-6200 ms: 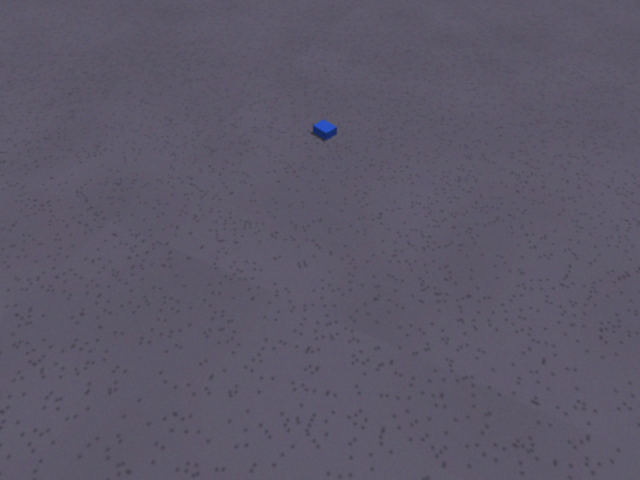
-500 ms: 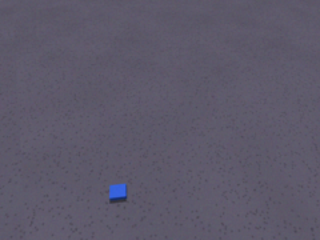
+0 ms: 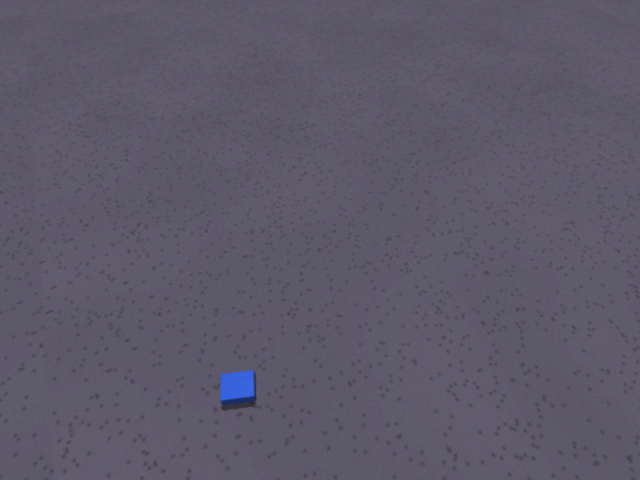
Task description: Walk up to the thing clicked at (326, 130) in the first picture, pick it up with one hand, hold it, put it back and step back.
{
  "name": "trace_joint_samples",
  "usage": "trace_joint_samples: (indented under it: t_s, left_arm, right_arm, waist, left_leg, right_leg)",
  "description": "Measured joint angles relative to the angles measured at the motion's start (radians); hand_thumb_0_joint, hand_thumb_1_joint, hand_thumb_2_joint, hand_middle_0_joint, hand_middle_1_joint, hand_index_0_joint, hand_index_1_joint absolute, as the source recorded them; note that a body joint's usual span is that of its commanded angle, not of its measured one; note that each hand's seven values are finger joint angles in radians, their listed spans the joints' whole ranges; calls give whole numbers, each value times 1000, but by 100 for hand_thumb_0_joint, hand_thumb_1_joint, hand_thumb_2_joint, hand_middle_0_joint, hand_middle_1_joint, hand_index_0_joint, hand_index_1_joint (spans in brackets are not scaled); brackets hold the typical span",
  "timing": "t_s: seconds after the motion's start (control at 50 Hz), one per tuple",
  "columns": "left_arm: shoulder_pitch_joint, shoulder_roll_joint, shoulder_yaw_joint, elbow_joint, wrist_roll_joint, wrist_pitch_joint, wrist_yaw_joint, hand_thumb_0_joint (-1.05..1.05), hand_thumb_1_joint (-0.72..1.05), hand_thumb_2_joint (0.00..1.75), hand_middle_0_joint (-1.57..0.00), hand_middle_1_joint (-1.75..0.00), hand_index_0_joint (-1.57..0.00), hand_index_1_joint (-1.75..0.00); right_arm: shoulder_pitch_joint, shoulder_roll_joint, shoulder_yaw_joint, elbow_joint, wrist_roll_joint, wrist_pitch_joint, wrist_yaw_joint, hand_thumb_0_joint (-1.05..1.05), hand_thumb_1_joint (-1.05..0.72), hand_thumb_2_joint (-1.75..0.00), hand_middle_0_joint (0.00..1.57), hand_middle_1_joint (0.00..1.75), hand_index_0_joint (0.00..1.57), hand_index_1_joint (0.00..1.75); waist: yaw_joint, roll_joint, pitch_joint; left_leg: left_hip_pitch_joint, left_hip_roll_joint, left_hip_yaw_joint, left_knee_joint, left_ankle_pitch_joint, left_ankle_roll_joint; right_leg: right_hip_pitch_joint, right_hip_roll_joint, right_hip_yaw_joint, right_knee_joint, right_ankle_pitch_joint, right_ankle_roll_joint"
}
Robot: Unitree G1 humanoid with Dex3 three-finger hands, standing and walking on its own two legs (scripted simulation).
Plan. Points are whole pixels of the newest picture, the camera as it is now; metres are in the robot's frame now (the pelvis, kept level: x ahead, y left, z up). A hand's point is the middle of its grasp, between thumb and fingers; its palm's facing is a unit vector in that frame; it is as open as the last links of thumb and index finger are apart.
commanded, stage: stand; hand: left
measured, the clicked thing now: (238, 387) +0.50 +0.24 -0.76
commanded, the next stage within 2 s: none
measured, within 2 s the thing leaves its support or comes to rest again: neither
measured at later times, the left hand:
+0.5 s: hand out of the picture +0.08 +0.26 -0.15, palm faces +0.01 -0.94 -0.35, open 7.4 cm
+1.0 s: hand out of the picture +0.07 +0.26 -0.15, palm faces +0.01 -0.94 -0.34, open 7.4 cm
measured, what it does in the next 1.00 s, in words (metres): stands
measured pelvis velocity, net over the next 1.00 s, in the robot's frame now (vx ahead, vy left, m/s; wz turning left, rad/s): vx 0.00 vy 0.01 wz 0.04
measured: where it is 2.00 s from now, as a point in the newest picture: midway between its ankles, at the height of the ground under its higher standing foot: outside the picture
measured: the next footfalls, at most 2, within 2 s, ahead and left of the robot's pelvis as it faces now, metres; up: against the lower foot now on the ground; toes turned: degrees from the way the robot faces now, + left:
none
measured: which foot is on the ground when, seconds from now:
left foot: down 0.00-1.00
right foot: down 0.00-1.00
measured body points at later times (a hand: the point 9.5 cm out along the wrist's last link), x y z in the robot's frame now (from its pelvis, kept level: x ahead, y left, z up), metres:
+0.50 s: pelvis +0.00 +0.00 +0.00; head +0.01 +0.00 +0.45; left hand +0.08 +0.31 -0.13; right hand +0.09 -0.29 -0.13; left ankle -0.03 +0.13 -0.75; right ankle +0.01 -0.12 -0.75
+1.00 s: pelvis +0.00 +0.01 +0.00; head +0.01 +0.01 +0.45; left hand +0.07 +0.31 -0.13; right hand +0.09 -0.29 -0.13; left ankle -0.03 +0.13 -0.75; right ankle +0.01 -0.12 -0.75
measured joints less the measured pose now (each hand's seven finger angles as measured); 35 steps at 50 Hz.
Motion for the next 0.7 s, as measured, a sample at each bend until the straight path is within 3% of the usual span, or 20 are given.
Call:
trace_joint_samples:
  t_s: [0.7]
  left_arm:
    - [25, 4, -13, 38, 1, -12, 10, 1, 90, 89, -20, -30, -21, -30]
  right_arm:
    - [11, 11, 8, 20, -3, -3, 10, 1, -90, -90, 20, 30, 21, 30]
  waist:
    - [14, 5, -14]
  left_leg:
    - [14, -21, -26, -48, 30, 10]
  right_leg:
    - [28, -21, -25, -49, 20, 10]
